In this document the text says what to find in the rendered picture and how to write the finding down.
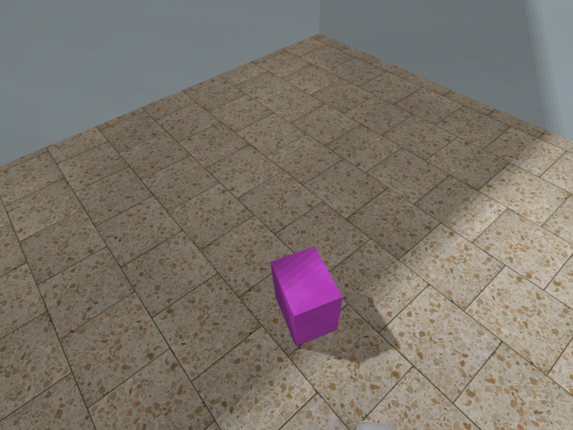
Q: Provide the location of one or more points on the carton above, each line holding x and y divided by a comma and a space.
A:
307, 295

